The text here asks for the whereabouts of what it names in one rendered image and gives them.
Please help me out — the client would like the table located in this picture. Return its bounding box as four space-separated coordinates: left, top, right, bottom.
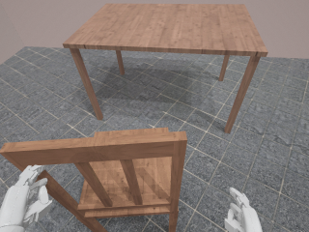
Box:
63 3 268 133

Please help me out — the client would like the chair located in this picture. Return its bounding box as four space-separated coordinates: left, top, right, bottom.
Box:
0 127 187 232

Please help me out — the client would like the left robot hand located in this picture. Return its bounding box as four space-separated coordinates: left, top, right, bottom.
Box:
0 164 52 229

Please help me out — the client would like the right robot hand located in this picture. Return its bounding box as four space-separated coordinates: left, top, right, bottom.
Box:
224 187 263 232

